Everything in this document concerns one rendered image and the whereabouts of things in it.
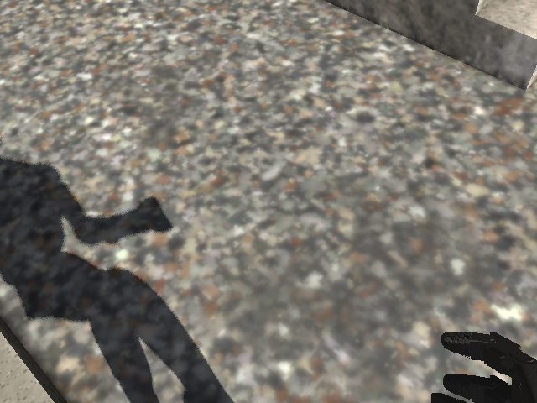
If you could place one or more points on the robot right hand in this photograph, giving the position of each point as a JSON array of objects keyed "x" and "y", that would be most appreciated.
[{"x": 500, "y": 354}]

